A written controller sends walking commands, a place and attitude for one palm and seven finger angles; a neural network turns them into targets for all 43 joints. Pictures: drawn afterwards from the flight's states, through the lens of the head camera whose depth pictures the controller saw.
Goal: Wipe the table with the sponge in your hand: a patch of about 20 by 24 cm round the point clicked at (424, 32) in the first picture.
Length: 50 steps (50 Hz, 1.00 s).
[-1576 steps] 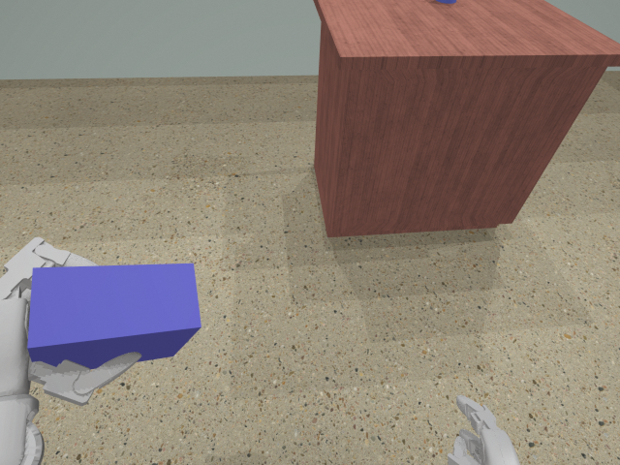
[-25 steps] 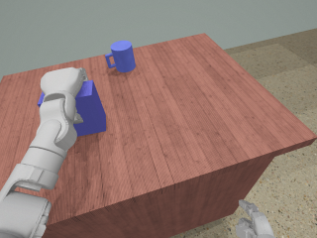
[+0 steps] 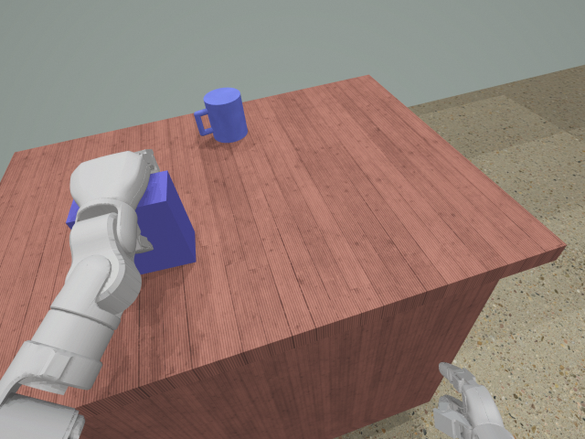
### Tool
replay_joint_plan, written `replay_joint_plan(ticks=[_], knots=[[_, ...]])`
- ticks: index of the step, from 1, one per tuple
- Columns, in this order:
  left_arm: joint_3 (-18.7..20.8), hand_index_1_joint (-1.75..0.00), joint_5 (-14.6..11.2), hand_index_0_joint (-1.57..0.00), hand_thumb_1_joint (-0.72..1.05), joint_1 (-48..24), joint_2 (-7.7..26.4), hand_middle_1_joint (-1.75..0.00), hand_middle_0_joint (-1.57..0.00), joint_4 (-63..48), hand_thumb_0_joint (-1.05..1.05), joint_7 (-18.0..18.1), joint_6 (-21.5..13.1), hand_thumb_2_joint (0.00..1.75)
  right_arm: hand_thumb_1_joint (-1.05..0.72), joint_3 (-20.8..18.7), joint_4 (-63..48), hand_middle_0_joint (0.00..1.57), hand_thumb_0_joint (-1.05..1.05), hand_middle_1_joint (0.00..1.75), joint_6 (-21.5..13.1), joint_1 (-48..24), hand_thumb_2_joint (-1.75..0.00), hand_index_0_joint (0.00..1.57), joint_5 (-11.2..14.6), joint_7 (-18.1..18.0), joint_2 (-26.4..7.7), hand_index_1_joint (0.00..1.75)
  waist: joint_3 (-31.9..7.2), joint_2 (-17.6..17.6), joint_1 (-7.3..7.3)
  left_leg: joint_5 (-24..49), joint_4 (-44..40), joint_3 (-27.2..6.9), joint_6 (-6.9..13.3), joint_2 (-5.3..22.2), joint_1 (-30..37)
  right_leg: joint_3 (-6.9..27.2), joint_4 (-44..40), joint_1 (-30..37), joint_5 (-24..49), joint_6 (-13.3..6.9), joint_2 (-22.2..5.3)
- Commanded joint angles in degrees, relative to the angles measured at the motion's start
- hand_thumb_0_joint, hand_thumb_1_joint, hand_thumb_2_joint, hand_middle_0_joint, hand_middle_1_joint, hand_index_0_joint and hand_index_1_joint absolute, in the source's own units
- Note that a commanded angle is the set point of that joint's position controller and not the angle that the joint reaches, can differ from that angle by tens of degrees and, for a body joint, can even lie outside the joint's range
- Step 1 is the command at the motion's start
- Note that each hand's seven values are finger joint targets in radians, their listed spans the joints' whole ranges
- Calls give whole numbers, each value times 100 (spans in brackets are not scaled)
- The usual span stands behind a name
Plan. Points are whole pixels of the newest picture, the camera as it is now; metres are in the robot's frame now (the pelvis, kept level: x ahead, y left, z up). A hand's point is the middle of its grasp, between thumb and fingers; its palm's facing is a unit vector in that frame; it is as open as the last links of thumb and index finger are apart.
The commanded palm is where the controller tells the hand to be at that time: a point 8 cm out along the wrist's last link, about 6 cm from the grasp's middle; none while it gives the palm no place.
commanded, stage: wipe back along the middle lane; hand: left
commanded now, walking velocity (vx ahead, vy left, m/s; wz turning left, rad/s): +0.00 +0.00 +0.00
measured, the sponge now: (145, 238) +0.35 +0.27 +0.11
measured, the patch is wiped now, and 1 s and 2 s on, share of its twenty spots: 0.75 0.85 0.85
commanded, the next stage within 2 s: slide across to the third lane in 0.92 s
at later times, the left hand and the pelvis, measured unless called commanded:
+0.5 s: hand (140, 228) +0.32 +0.23 +0.16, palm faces +0.15 -0.04 -0.99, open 10.8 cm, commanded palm +0.27 +0.22 +0.18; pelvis +0.00 -0.01 +0.00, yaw +0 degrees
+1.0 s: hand (139, 266) +0.26 +0.21 +0.17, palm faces +0.28 -0.15 -0.95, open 10.8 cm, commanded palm +0.21 +0.20 +0.18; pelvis -0.01 -0.02 -0.01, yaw -2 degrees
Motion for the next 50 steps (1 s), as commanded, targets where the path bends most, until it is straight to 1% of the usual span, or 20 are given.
replay_joint_plan(ticks=[1,6,7,9,12,14,15,20,24,28,29,32,34,37,39,42,44,46,49,50], knots=[[110,-160,-190,-120,10,-651,430,-160,-120,-482,0,-180,109,130,-90,-211,-981,20,0,30,-298,-1146,-90,20,35,7,-528,30,-889,-830,38,1452,-227,-70,17,141,-54,19,-195,690,1060,-221,-46],[93,-160,-231,-120,10,-309,349,-160,-120,-552,0,-157,239,130,-90,-173,-982,20,0,30,-290,-1217,-90,20,44,18,-518,30,-736,-983,46,1305,-233,-69,11,155,-155,26,-182,634,957,-201,-23],[-106,-160,-239,-120,10,-368,150,-160,-120,-619,0,-174,273,130,-90,-167,-975,20,0,30,-274,-1267,-90,20,53,16,-511,30,-672,-961,5,1243,-240,-57,14,152,-144,29,-210,567,902,-192,-17],[23,-160,-236,-120,10,-347,266,-160,-120,-850,0,-152,323,130,-90,-166,-1032,20,0,30,-292,-1371,-90,20,60,21,-495,30,-757,-838,54,1192,-244,-97,17,162,-111,85,-195,556,793,-224,1],[-183,-160,-241,-120,10,-127,36,-160,-120,-835,0,-163,399,130,-90,-156,-1016,20,0,30,-294,-1355,-90,20,51,37,-475,30,-767,-886,50,1239,-182,-49,21,137,-122,43,-150,605,912,-189,-8],[-29,-160,-251,-120,10,41,152,-160,-120,-1111,0,-161,409,130,-90,-151,-1078,20,0,30,-311,-1462,-90,20,59,61,-456,30,-855,-908,110,1275,-170,-90,28,152,-113,111,-104,655,955,-216,11],[-213,-160,-248,-120,10,30,-35,-160,-120,-1166,0,-174,430,130,-90,-140,-1106,20,0,30,-321,-1393,-90,20,44,69,-445,30,-922,-935,89,1376,-128,-57,36,132,-116,41,-52,717,1076,-204,-12],[-193,-160,-286,-120,10,218,-42,-160,-120,-1418,0,-185,542,130,-90,-128,-1136,20,0,30,-320,-1426,-90,20,45,98,-419,30,-834,-1004,112,1416,-56,-45,55,130,-169,54,10,697,1186,-188,-3],[-22,-160,-330,-120,10,724,48,-160,-120,-1735,0,-175,558,130,-90,-138,-1165,20,0,30,-318,-1596,-90,20,55,145,-402,30,-839,-966,180,1472,-12,-64,41,149,-146,163,66,725,1336,-194,29],[-135,-160,-412,-120,10,1098,-128,-160,-120,-2073,0,-156,540,130,-90,-133,-1205,20,0,30,-276,-1550,-90,20,41,196,-372,30,-799,-987,186,1583,52,-18,41,141,-192,115,125,797,1554,-147,3],[46,-160,-387,-120,10,1166,23,-160,-120,-2138,0,-132,544,130,-90,-138,-1215,20,0,30,-286,-1632,-90,20,49,201,-372,30,-830,-1026,188,1575,70,-53,35,159,-187,217,142,771,1543,-188,44],[-118,-160,-442,-120,10,1391,-205,-160,-120,-2297,0,-92,544,130,-90,-131,-1224,20,0,30,-239,-1571,-90,20,34,226,-363,30,-667,-997,164,1551,66,-18,21,165,-247,120,147,721,1526,-154,27],[185,-160,-459,-120,10,1705,34,-160,-120,-2594,0,-20,525,130,-90,-142,-1286,20,0,30,-240,-1685,-90,20,38,238,-351,30,-750,-1014,255,1586,103,-52,34,171,-218,276,179,758,1570,-194,63],[65,-160,-547,-120,10,2143,-193,-160,-120,-2853,0,49,486,130,-90,-157,-1305,20,0,30,-199,-1585,-90,20,14,278,-341,30,-781,-1028,240,1700,166,11,29,162,-237,205,229,879,1811,-150,35],[200,-160,-536,-120,10,2329,-85,-160,-120,-3132,0,123,489,130,-90,-150,-1349,20,0,30,-186,-1752,-90,20,30,289,-324,30,-703,-894,279,1610,152,-33,19,180,-212,371,214,755,1645,-204,88],[122,-160,-606,-120,10,2462,-220,-160,-120,-3193,0,223,483,130,-90,-171,-1326,20,0,30,-123,-1611,-90,20,11,291,-333,30,-573,-997,227,1514,139,-5,16,198,-280,247,181,736,1517,-159,69],[336,-160,-587,-120,10,2429,21,-160,-120,-3407,0,307,512,130,-90,-142,-1382,20,0,30,-111,-1760,-90,20,20,258,-323,30,-479,-975,272,1301,109,-40,31,209,-257,437,121,593,1187,-201,111],[219,-160,-608,-120,10,2488,-158,-160,-120,-3282,0,373,526,130,-90,-171,-1359,20,0,30,-100,-1608,-90,20,16,231,-311,30,-459,-999,226,1302,140,10,27,194,-286,327,123,623,1135,-166,69],[443,-160,-612,-120,10,2632,66,-160,-120,-3509,0,454,523,130,-90,-158,-1398,20,0,30,-83,-1754,-90,20,31,211,-312,30,-470,-884,287,1101,98,-34,30,200,-260,521,67,576,830,-206,122],[161,-160,-620,-120,10,2531,-219,-160,-120,-3533,0,456,539,130,-90,-148,-1448,20,0,30,-101,-1639,-90,20,16,202,-303,30,-543,-926,239,1151,135,21,49,178,-287,359,105,638,884,-176,68]])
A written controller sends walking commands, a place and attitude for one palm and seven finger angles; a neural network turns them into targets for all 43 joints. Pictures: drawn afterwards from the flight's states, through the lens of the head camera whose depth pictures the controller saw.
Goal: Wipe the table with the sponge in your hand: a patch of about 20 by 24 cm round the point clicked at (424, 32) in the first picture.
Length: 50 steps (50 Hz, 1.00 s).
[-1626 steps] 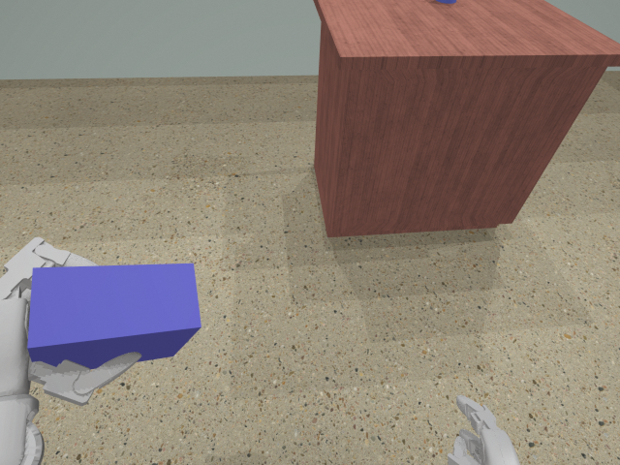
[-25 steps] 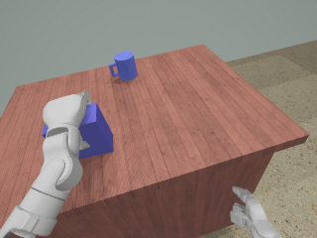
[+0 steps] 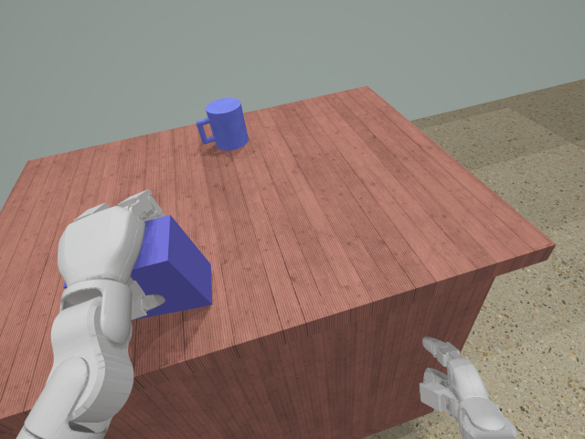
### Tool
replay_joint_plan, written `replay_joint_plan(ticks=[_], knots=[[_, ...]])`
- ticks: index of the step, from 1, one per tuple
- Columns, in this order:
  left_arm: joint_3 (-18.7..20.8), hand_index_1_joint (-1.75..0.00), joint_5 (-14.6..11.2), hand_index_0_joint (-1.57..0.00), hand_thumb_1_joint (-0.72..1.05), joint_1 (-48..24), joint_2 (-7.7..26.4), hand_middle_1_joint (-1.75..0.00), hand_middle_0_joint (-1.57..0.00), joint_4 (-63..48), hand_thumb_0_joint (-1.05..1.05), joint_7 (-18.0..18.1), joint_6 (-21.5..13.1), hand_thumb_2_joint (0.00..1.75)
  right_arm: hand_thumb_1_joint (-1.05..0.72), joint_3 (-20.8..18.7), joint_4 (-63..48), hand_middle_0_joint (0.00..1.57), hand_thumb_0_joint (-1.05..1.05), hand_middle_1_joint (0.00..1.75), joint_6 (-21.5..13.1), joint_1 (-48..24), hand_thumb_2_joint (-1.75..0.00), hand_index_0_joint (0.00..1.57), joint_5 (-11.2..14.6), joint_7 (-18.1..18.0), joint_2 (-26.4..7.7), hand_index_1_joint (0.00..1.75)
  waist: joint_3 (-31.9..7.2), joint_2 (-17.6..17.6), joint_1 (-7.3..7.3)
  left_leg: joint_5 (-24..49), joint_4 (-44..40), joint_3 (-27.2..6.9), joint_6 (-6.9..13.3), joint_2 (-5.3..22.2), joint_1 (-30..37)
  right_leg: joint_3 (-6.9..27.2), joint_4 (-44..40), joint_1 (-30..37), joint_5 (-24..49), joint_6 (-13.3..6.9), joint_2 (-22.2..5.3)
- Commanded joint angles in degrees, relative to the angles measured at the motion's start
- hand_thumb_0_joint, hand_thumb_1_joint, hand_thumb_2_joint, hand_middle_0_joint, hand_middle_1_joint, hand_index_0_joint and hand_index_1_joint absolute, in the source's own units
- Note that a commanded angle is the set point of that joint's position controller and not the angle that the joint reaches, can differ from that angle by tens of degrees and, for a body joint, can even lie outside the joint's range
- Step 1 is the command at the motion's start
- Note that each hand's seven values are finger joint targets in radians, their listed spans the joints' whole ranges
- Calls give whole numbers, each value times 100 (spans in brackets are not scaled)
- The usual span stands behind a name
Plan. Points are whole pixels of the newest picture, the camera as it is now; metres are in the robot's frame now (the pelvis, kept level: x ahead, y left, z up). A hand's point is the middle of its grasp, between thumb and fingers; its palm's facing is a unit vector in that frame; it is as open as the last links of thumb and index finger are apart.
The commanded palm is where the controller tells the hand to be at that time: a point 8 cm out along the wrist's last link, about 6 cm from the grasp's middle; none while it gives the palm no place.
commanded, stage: slide across to the third lane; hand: left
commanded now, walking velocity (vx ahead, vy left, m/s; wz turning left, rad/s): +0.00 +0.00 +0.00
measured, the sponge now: (156, 281) +0.27 +0.24 +0.11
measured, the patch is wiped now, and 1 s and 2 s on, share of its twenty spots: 0.85 0.85 0.95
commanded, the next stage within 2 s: wipe forward along the third lane in 0.76 s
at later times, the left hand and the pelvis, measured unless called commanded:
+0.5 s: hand (180, 252) +0.27 +0.18 +0.18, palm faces +0.23 -0.15 -0.96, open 10.7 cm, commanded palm +0.24 +0.17 +0.22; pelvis -0.02 -0.01 +0.00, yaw +1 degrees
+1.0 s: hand (210, 238) +0.30 +0.15 +0.18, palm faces +0.20 -0.16 -0.97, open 10.7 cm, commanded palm +0.26 +0.15 +0.22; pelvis -0.02 -0.03 +0.00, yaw +0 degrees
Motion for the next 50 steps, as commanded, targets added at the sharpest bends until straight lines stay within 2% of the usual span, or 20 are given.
replay_joint_plan(ticks=[1,4,5,7,9,13,14,16,19,20,25,29,30,34,37,42,44,47,49,50], knots=[[25,-160,-381,-120,10,-74,262,-160,-120,-66,0,-185,159,130,-90,-207,-1022,20,0,30,-310,-1240,-90,20,44,-35,-439,30,-354,-1033,-62,1290,-324,-120,159,56,-358,283,-469,552,961,-35,-70],[19,-160,-341,-120,10,-645,379,-160,-120,-313,0,-135,151,130,-90,-181,-1072,20,0,30,-363,-1426,-90,20,62,-91,-432,30,-386,-858,-78,1017,-385,-157,182,48,-301,442,-556,470,565,-63,-35],[-113,-160,-321,-120,10,-841,277,-160,-120,-342,0,-115,146,130,-90,-190,-1119,20,0,30,-428,-1302,-90,20,45,-107,-406,30,-608,-873,-65,1129,-343,-122,199,16,-301,292,-491,629,647,-47,-98],[-412,-160,-367,-120,10,-963,-23,-160,-120,-50,0,-126,133,130,-90,-190,-999,20,0,30,-445,-1326,-90,20,55,-118,-409,30,-302,-825,-146,928,-455,-157,171,53,-302,210,-608,437,407,-30,-81],[-277,-160,-306,-120,10,-1366,223,-160,-120,-170,0,-109,101,130,-90,-170,-1038,20,0,30,-547,-1456,-90,20,89,-148,-381,30,-394,-752,-134,767,-470,-180,189,43,-238,392,-646,395,138,-64,-51],[-679,-160,-288,-120,10,-1625,-87,-160,-120,-7,0,-161,44,130,-90,-201,-945,20,0,30,-622,-1362,-90,20,48,-143,-372,30,-480,-881,-128,896,-503,-152,193,16,-179,218,-660,542,303,-12,-107],[-491,-160,-242,-120,10,-1842,127,-160,-120,-122,0,-145,40,130,-90,-177,-993,20,0,30,-684,-1486,-90,20,70,-147,-353,30,-573,-888,-117,830,-510,-189,200,21,-138,371,-663,536,185,-61,-73],[-624,-160,-214,-120,10,-1963,27,-160,-120,207,0,-149,34,130,-90,-186,-898,20,0,30,-714,-1408,-90,20,44,-142,-352,30,-493,-1103,-136,865,-511,-159,186,11,-187,265,-704,544,190,-22,-113],[-510,-160,-191,-120,10,-2260,187,-160,-120,23,0,-161,37,130,-90,-159,-916,20,0,30,-708,-1568,-90,20,55,-123,-328,30,-516,-863,-78,790,-595,-151,171,12,-127,382,-741,556,77,-66,-92],[-707,-160,-205,-120,10,-2494,-2,-160,-120,8,0,-163,20,130,-90,-148,-958,20,0,30,-754,-1473,-90,20,29,-122,-294,30,-674,-976,-69,932,-531,-95,195,-32,-148,269,-695,700,231,-36,-141],[-555,-160,-164,-120,10,-3089,189,-160,-120,356,0,-123,64,130,-90,-117,-870,20,0,30,-721,-1536,-90,20,27,-142,-268,30,-610,-1011,-81,821,-620,-55,164,-35,-159,327,-815,686,20,-46,-141],[-275,-160,-138,-120,10,-3066,479,-160,-120,464,0,-92,104,130,-90,-142,-797,20,0,30,-667,-1610,-90,20,22,-130,-293,30,-796,-868,-28,1002,-606,-47,141,-49,-65,547,-851,850,247,-73,-124],[-534,-160,-168,-120,10,-3239,196,-160,-120,444,0,-102,110,130,-90,-121,-860,20,0,30,-683,-1572,-90,20,12,-118,-246,30,-939,-932,-42,1073,-590,-14,149,-69,-113,406,-788,995,371,-53,-173],[-367,-160,-172,-120,10,-3130,348,-160,-120,516,0,-121,166,130,-90,-142,-810,20,0,30,-611,-1642,-90,20,32,-88,-283,30,-832,-915,-62,1088,-596,-20,131,-60,-89,588,-867,942,407,-65,-142],[-867,-160,-245,-120,10,-3136,-153,-160,-120,549,0,-166,165,130,-90,-151,-791,20,0,30,-597,-1600,-90,20,33,-39,-265,30,-814,-899,-126,1161,-569,18,144,-60,-79,438,-858,967,593,-29,-179],[-847,-160,-238,-120,10,-3205,-104,-160,-120,689,0,-151,176,130,-90,-179,-774,20,0,30,-589,-1580,-90,20,47,-43,-285,30,-758,-1028,-128,1094,-582,19,160,-54,-51,429,-916,904,474,-13,-179],[-550,-160,-168,-120,10,-3433,233,-160,-120,784,0,-116,195,130,-90,-171,-762,20,0,30,-566,-1609,-90,20,55,-86,-297,30,-730,-1027,-127,978,-619,23,163,-56,-35,570,-977,829,239,-41,-160],[-723,-160,-159,-120,10,-3543,30,-160,-120,1174,0,-120,211,130,-90,-162,-702,20,0,30,-523,-1527,-90,20,48,-121,-315,30,-680,-1162,-174,963,-638,55,148,-63,-127,466,-971,852,315,-17,-178],[-334,-160,-98,-120,10,-3524,455,-160,-120,1220,0,-82,239,130,-90,-168,-714,20,0,30,-495,-1563,-90,20,49,-146,-343,30,-780,-1002,-104,982,-648,44,138,-73,-106,627,-957,898,298,-59,-156],[-566,-160,-105,-120,10,-3603,190,-160,-120,1305,0,-91,260,130,-90,-152,-754,20,0,30,-489,-1556,-90,20,40,-153,-308,30,-800,-1046,-118,996,-633,95,145,-81,-172,489,-915,958,315,-31,-196]])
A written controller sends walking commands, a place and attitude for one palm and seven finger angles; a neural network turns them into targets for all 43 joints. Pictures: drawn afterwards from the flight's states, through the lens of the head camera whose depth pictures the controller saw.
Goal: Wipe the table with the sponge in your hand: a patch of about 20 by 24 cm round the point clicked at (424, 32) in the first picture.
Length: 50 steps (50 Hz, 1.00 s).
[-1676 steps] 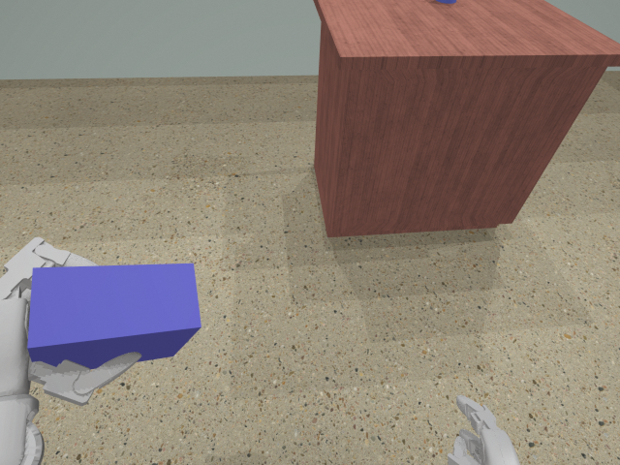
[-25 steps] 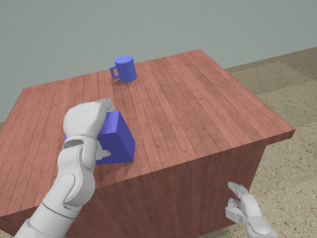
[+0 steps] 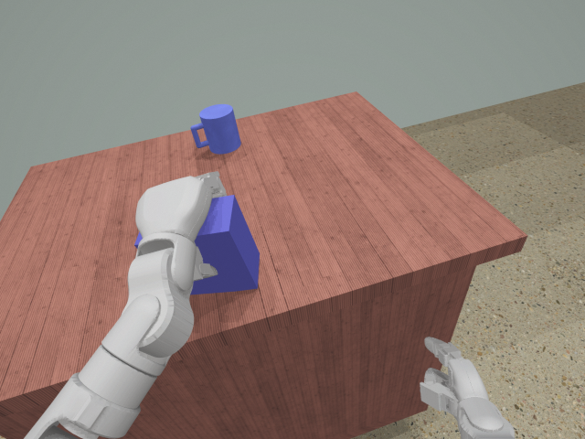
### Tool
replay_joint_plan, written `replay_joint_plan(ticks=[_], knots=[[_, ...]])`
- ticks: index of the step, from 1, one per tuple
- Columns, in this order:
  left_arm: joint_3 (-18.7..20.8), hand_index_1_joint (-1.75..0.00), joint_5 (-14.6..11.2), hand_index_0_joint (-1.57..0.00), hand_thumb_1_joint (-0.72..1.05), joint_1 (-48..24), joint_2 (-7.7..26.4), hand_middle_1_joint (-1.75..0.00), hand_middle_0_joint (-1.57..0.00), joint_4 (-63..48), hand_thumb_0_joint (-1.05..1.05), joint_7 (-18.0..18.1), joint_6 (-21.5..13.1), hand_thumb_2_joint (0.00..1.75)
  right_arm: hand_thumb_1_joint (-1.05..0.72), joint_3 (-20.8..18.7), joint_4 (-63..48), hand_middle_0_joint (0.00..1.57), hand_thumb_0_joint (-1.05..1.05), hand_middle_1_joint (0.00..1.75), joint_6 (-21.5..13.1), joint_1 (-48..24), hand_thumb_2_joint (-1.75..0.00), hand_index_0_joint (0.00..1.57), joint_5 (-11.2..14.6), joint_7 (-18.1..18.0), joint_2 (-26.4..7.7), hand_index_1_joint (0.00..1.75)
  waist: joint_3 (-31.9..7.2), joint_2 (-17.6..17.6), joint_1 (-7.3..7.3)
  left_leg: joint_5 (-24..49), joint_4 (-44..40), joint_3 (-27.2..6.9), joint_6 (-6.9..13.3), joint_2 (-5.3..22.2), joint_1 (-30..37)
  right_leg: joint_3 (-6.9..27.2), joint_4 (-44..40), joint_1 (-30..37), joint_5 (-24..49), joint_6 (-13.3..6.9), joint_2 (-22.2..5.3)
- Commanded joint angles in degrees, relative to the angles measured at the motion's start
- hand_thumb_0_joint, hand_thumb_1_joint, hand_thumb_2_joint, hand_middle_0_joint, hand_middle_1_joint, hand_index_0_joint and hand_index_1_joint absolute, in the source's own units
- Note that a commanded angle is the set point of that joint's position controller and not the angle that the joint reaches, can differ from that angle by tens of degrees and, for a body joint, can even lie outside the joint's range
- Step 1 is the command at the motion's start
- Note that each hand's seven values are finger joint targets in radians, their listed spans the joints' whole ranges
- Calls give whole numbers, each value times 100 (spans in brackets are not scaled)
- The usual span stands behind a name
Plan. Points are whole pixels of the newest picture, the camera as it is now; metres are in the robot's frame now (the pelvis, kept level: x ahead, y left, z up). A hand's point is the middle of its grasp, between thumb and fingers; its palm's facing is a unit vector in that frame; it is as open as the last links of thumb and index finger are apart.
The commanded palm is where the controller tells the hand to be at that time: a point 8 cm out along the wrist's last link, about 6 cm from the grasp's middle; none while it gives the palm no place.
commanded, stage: wipe forward along the third lane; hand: left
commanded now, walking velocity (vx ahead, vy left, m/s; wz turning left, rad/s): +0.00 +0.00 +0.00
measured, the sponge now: (210, 259) +0.32 +0.17 +0.11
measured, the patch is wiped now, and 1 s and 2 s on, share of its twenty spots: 0.85 0.95 1.00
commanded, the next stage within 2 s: wipe back along the third lane in 1.48 s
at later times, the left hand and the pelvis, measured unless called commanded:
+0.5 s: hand (199, 205) +0.37 +0.19 +0.17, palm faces +0.10 -0.07 -0.99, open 10.7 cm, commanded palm +0.34 +0.21 +0.19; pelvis +0.00 +0.00 +0.00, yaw +0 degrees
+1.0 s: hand (198, 191) +0.41 +0.21 +0.17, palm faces +0.04 -0.03 -1.00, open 10.7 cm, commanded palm +0.38 +0.22 +0.19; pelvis +0.00 +0.00 +0.00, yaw +0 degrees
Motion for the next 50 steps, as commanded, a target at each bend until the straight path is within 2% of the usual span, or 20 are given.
replay_joint_plan(ticks=[1,2,4,5,9,12,14,18,19,22,24,27,30,36,39,41,44,45,49,50], knots=[[570,-160,-3,-120,10,-1721,519,-160,-120,-199,0,116,0,130,-90,-138,-1029,20,0,30,-273,-1392,-90,20,35,-35,-361,30,-806,-1107,-94,624,-276,174,304,-166,-412,547,-667,653,26,166,-275],[479,-160,-12,-120,10,-1772,416,-160,-120,-62,0,95,13,130,-90,-141,-999,20,0,30,-259,-1376,-90,20,35,-33,-370,30,-741,-1106,-118,614,-274,168,303,-166,-432,542,-692,618,73,170,-273],[873,-160,46,-120,10,-1851,881,-160,-120,94,0,121,53,130,-90,-141,-991,20,0,30,-232,-1364,-90,20,30,-76,-420,30,-823,-1100,-76,505,-292,158,301,-174,-444,710,-741,648,-138,159,-263],[689,-160,71,-120,10,-1955,705,-160,-120,205,0,107,79,130,-90,-144,-1020,20,0,30,-244,-1356,-90,20,14,-98,-400,30,-866,-1167,-92,505,-235,222,314,-191,-498,640,-719,693,-166,197,-311],[904,-160,137,-120,10,-2059,974,-160,-120,647,0,83,145,130,-90,-143,-943,20,0,30,-209,-1320,-90,20,17,-140,-457,30,-871,-1144,-92,408,-248,194,294,-203,-548,787,-788,652,-330,192,-312],[595,-160,152,-120,10,-2286,702,-160,-120,1136,0,14,199,130,-90,-138,-867,20,0,30,-218,-1251,-90,20,29,-177,-473,30,-721,-1148,-189,300,-255,221,289,-182,-653,654,-803,515,-459,230,-344],[770,-160,233,-120,10,-2448,931,-160,-120,1421,0,-17,214,130,-90,-151,-834,20,0,30,-237,-1164,-90,20,34,-208,-510,30,-761,-1130,-187,249,-258,195,296,-195,-653,732,-829,478,-575,213,-329],[572,-160,339,-120,10,-2548,825,-160,-120,1926,0,-131,263,130,-90,-161,-776,20,0,30,-237,-1090,-90,20,20,-236,-561,30,-796,-1246,-228,297,-197,231,296,-202,-764,692,-768,502,-414,247,-371],[740,-160,366,-120,10,-2601,989,-160,-120,1970,0,-142,249,130,-90,-165,-781,20,0,30,-251,-1061,-90,20,27,-226,-561,30,-872,-1201,-207,307,-199,199,300,-200,-757,728,-764,523,-435,231,-363],[456,-160,416,-120,10,-2551,690,-160,-120,2187,0,-224,232,130,-90,-170,-777,20,0,30,-264,-1021,-90,20,39,-204,-577,30,-870,-1207,-234,397,-193,217,309,-199,-800,586,-654,534,-154,245,-361],[669,-160,470,-120,10,-2576,934,-160,-120,2306,0,-249,204,130,-90,-191,-781,20,0,30,-287,-946,-90,20,28,-204,-599,30,-977,-1249,-205,410,-164,197,320,-218,-814,649,-633,586,-106,245,-349],[455,-160,506,-120,10,-2687,771,-160,-120,2609,0,-290,167,130,-90,-177,-729,20,0,30,-302,-888,-90,20,35,-218,-621,30,-775,-1317,-280,334,-140,228,315,-207,-891,621,-653,430,-167,267,-361],[679,-160,496,-120,10,-2670,958,-160,-120,2667,0,-290,42,130,-90,-215,-730,20,0,30,-319,-780,-90,20,14,-221,-639,30,-887,-1345,-244,416,-114,215,330,-209,-879,600,-590,516,5,266,-350],[538,-160,521,-120,10,-2887,760,-160,-120,3076,0,-236,-138,130,-90,-218,-685,20,0,30,-307,-648,-90,20,11,-250,-644,30,-731,-1357,-321,238,-152,215,321,-191,-932,529,-662,257,-243,274,-335],[707,-160,554,-120,10,-3199,1007,-160,-120,3306,0,-194,-192,130,-90,-224,-640,20,0,30,-284,-593,-90,20,2,-288,-660,30,-728,-1405,-373,179,-154,205,308,-183,-964,633,-747,203,-374,278,-347],[516,-160,586,-120,10,-3421,822,-160,-120,3525,0,-182,-209,130,-90,-212,-603,20,0,30,-274,-532,-90,20,16,-292,-664,30,-693,-1260,-411,165,-205,206,301,-162,-978,491,-697,117,-349,262,-333],[715,-160,644,-120,10,-3666,1066,-160,-120,3688,0,-147,-280,130,-90,-229,-576,20,0,30,-260,-442,-90,20,4,-307,-670,30,-946,-1181,-409,212,-222,190,295,-168,-982,521,-671,228,-283,247,-331],[601,-160,632,-120,10,-3680,961,-160,-120,3771,0,-142,-303,130,-90,-222,-604,20,0,30,-263,-424,-90,20,3,-315,-659,30,-910,-1198,-410,210,-204,211,308,-173,-1011,487,-666,249,-275,260,-350],[859,-160,642,-120,10,-4045,1355,-160,-120,4103,0,-158,-453,130,-90,-244,-522,20,0,30,-259,-271,-90,20,-12,-366,-696,30,-1057,-1396,-488,202,-162,199,308,-160,-1110,642,-711,352,-223,291,-394],[782,-160,659,-120,10,-4007,1276,-160,-120,4273,0,-157,-495,130,-90,-247,-505,20,0,30,-265,-233,-90,20,-15,-370,-704,30,-963,-1386,-497,200,-152,217,311,-162,-1150,614,-695,316,-196,292,-396]])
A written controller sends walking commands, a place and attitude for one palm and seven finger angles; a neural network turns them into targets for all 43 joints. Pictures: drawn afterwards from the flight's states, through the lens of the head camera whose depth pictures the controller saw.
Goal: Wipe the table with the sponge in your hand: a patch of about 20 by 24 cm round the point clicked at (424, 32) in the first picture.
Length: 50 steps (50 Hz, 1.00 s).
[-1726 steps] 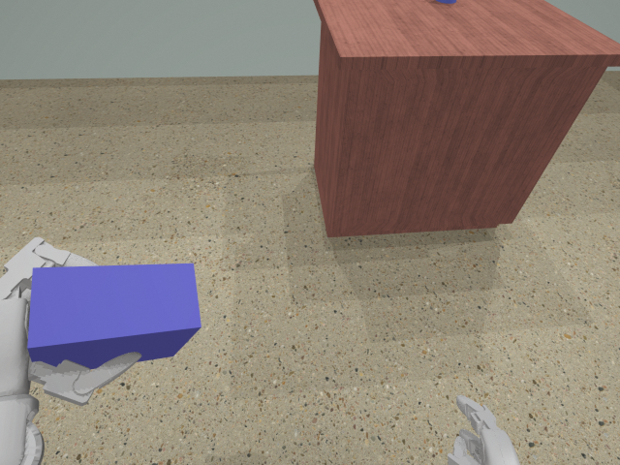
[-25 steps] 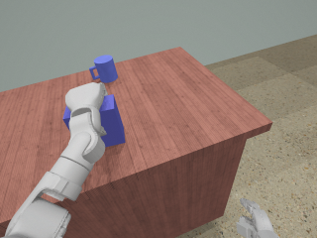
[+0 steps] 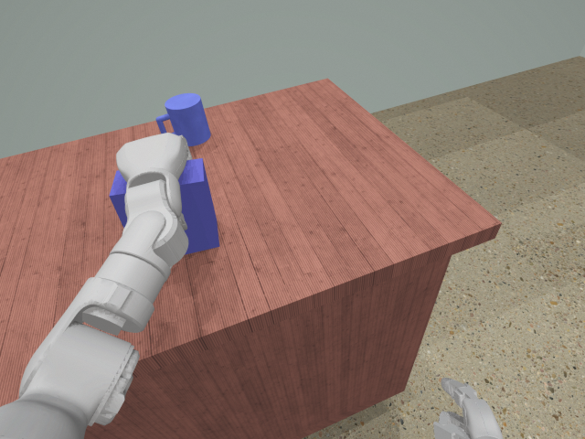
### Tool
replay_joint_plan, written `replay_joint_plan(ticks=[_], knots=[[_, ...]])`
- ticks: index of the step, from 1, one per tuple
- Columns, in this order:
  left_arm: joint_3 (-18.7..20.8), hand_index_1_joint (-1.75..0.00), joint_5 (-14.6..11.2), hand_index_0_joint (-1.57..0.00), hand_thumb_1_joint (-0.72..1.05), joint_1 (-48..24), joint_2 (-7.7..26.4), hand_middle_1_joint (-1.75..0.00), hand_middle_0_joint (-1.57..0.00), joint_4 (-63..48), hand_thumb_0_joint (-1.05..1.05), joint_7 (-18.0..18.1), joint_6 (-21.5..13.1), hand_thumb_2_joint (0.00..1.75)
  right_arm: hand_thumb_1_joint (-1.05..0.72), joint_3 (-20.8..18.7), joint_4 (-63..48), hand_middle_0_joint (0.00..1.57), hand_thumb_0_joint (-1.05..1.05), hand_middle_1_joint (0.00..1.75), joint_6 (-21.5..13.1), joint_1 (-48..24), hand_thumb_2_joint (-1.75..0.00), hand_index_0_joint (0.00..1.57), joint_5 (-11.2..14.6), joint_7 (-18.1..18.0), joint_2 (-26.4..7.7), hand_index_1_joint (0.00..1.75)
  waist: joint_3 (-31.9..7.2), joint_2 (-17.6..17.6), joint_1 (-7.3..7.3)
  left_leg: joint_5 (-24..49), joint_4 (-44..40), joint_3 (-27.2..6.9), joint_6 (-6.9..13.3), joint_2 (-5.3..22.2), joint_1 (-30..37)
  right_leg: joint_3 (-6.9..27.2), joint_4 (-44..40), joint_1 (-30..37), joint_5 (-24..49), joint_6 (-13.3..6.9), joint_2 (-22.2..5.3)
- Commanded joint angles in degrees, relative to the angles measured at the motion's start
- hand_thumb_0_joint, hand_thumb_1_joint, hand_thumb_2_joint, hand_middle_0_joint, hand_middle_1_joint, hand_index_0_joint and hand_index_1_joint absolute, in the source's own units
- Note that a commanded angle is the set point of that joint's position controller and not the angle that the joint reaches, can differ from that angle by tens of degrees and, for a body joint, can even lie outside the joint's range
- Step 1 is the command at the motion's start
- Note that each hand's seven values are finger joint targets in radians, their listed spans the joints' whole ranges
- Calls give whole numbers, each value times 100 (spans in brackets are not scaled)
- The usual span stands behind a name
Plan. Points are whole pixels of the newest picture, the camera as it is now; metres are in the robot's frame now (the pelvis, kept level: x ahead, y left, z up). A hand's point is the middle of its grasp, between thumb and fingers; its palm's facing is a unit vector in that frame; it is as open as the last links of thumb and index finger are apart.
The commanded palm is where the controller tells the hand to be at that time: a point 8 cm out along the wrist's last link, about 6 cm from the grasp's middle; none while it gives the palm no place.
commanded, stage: wipe forward along the third lane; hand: left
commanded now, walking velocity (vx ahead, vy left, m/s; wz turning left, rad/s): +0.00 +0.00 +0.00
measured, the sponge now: (174, 222) +0.40 +0.22 +0.11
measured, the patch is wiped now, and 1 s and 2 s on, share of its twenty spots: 0.95 1.00 1.00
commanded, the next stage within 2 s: wipe back along the third lane in 0.48 s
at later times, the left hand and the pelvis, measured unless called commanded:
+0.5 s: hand (154, 172) +0.45 +0.25 +0.17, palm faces -0.01 -0.03 -1.00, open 10.7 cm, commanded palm +0.43 +0.25 +0.19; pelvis +0.01 +0.01 +0.00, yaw -1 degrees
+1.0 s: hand (149, 178) +0.44 +0.25 +0.17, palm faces +0.11 -0.03 -0.99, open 10.7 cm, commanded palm +0.39 +0.23 +0.18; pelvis +0.03 +0.04 +0.00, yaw +0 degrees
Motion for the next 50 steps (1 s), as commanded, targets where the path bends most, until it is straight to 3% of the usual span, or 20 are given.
replay_joint_plan(ticks=[1,4,11,18,19,21,24,27,29,31,32,34,35,36,38,39,41,44,48,50], knots=[[327,-160,231,-120,10,-1462,1271,-160,-120,412,0,38,-110,130,-90,-247,-801,20,0,30,-254,-736,-90,20,6,-55,-631,30,-755,-1138,-44,182,-281,204,283,-164,-555,587,-743,914,-233,280,-397],[376,-160,262,-120,10,-1823,1341,-160,-120,486,0,22,-275,130,-90,-277,-800,20,0,30,-258,-649,-90,20,9,-54,-627,30,-826,-890,-83,266,-317,174,285,-151,-529,552,-718,876,-85,243,-388],[617,-160,277,-120,10,-1535,1611,-160,-120,794,0,66,-596,130,-90,-347,-755,20,0,30,-241,-360,-90,20,-19,-51,-710,30,-1026,-1161,-54,436,-222,209,314,-165,-674,626,-636,1194,527,272,-410],[684,-160,300,-120,10,-1820,1802,-160,-120,1044,0,100,-674,130,-90,-370,-646,20,0,30,-199,-224,-90,20,-1,-47,-767,30,-895,-1003,-115,441,-297,205,314,-153,-696,570,-680,1053,574,249,-381],[647,-160,285,-120,10,-2001,1744,-160,-120,952,0,84,-701,130,-90,-366,-670,20,0,30,-198,-257,-90,20,-2,-46,-750,30,-947,-856,-109,505,-349,176,313,-151,-658,537,-681,1025,617,216,-376],[551,-160,319,-120,10,-1999,1627,-160,-120,1139,0,107,-710,130,-90,-394,-631,20,0,30,-206,-145,-90,20,5,-36,-759,30,-967,-952,-150,491,-325,204,326,-148,-635,491,-692,1005,615,239,-367],[704,-160,316,-120,10,-2139,1792,-160,-120,1103,0,111,-794,130,-90,-399,-633,20,0,30,-202,-138,-90,20,-8,-49,-761,30,-1177,-920,-138,596,-352,175,325,-146,-585,484,-671,1088,756,212,-371],[526,-160,348,-120,10,-2239,1593,-160,-120,1355,0,128,-832,130,-90,-396,-574,20,0,30,-198,-48,-90,20,3,-54,-775,30,-986,-1025,-222,480,-377,191,328,-127,-596,412,-723,876,585,241,-345],[497,-160,336,-120,10,-2563,1518,-160,-120,1358,0,142,-901,130,-90,-393,-567,20,0,30,-229,-40,-90,20,7,-58,-745,30,-1003,-858,-249,561,-427,145,328,-119,-553,373,-731,783,600,200,-335],[361,-160,301,-120,10,-2121,1207,-160,-120,1252,0,186,-919,130,-90,-417,-654,20,0,30,-230,-40,-90,20,-3,-21,-723,30,-1159,-822,-169,664,-379,173,336,-130,-407,319,-705,839,679,201,-319],[497,-160,292,-120,10,-1954,1287,-160,-120,1215,0,218,-923,130,-90,-433,-639,20,0,30,-220,-24,-90,20,-13,-9,-730,30,-1292,-880,-121,766,-368,166,332,-119,-363,320,-674,928,817,189,-317],[503,-160,177,-120,10,-1624,1095,-160,-120,843,0,262,-947,130,-90,-433,-775,20,0,30,-214,-157,-90,20,-18,31,-682,30,-1549,-853,-3,980,-372,131,330,-125,-294,306,-615,1120,1104,152,-320],[445,-160,142,-120,10,-1440,994,-160,-120,772,0,298,-920,130,-90,-437,-785,20,0,30,-197,-186,-90,20,-18,45,-698,30,-1434,-1042,-19,978,-355,149,339,-110,-297,286,-606,1137,1159,179,-321],[521,-160,103,-120,10,-1218,1032,-160,-120,673,0,335,-855,130,-90,-435,-796,20,0,30,-173,-259,-90,20,-2,68,-705,30,-1381,-985,31,958,-369,161,333,-108,-276,280,-621,1109,1111,183,-316],[306,-160,3,-120,10,-1268,714,-160,-120,472,0,385,-691,130,-90,-419,-814,20,0,30,-159,-423,-90,20,34,94,-681,30,-1116,-1092,-19,886,-428,148,330,-84,-258,226,-675,931,943,189,-296],[161,-160,-70,-120,10,-1308,483,-160,-120,193,0,380,-620,130,-90,-403,-879,20,0,30,-174,-554,-90,20,55,116,-649,30,-1139,-952,-6,1000,-467,113,324,-82,-193,184,-671,900,1003,155,-290],[68,-160,-101,-120,10,-1211,361,-160,-120,127,0,437,-334,130,-90,-393,-856,20,0,30,-144,-681,-90,20,72,159,-659,30,-964,-936,3,991,-473,108,319,-62,-93,103,-671,779,857,162,-260],[-30,-160,-169,-120,10,-1291,241,-160,-120,-190,0,418,44,130,-90,-361,-887,20,0,30,-107,-914,-90,20,91,187,-627,30,-1099,-800,18,1202,-474,96,307,-68,26,68,-625,858,1012,127,-259],[-119,-160,-171,-120,10,-1059,150,-160,-120,-384,0,327,475,130,-90,-334,-892,20,0,30,-20,-1067,-90,20,79,250,-618,30,-1183,-926,40,1363,-399,92,306,-71,158,5,-521,992,1230,125,-254],[-297,-160,-198,-120,10,-907,-79,-160,-120,-594,0,231,574,130,-90,-314,-963,20,0,30,23,-1173,-90,20,75,280,-590,30,-1267,-937,46,1612,-343,78,312,-74,262,-32,-417,1092,1498,105,-246]])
